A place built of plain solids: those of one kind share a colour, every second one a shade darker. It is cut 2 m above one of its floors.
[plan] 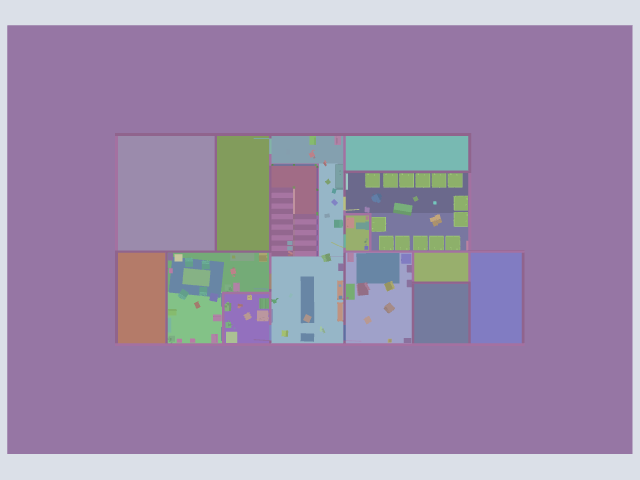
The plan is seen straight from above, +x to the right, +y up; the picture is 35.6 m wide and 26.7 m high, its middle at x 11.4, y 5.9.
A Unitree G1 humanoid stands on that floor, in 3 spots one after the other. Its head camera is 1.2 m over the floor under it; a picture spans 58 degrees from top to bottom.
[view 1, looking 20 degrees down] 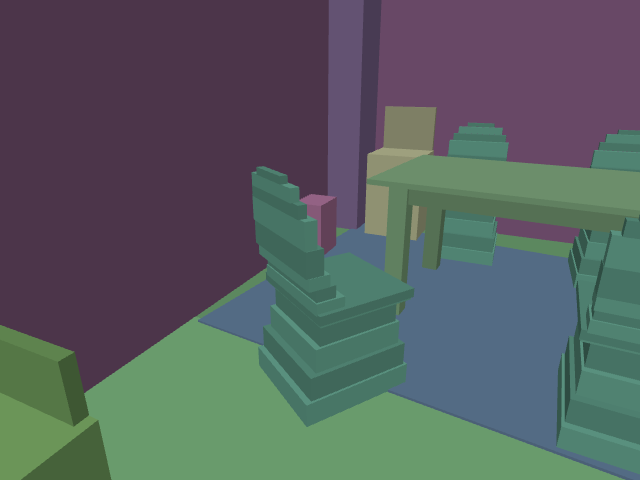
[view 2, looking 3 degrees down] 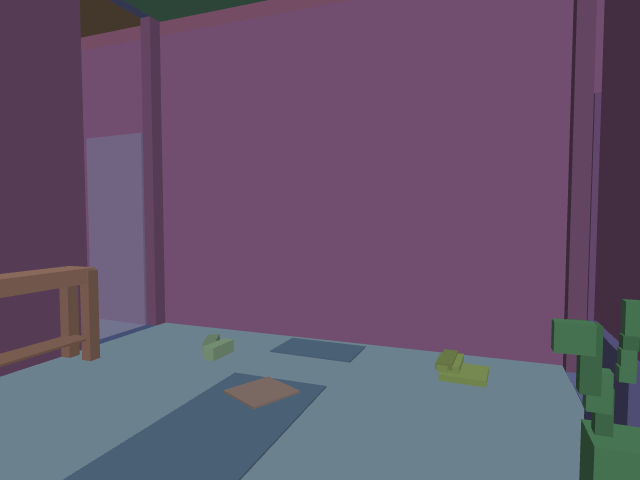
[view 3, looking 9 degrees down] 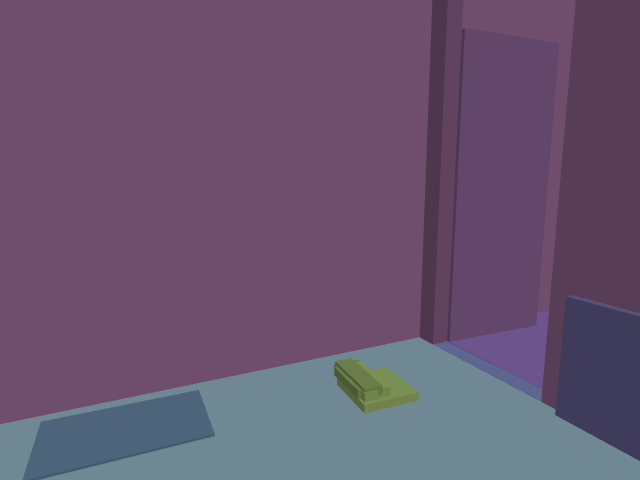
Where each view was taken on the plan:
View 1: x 4.42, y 1.43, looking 115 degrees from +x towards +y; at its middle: book_pile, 3.08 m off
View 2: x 9.30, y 4.09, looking -69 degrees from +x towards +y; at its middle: wall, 4.22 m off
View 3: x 10.70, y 2.58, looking -116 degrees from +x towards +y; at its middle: wall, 2.73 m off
